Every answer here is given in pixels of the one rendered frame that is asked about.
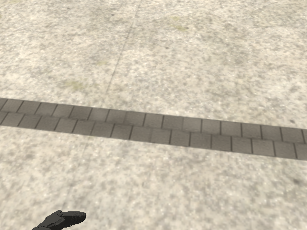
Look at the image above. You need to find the robot left hand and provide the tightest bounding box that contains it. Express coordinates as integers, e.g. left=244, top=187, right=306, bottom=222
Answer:
left=32, top=210, right=86, bottom=230

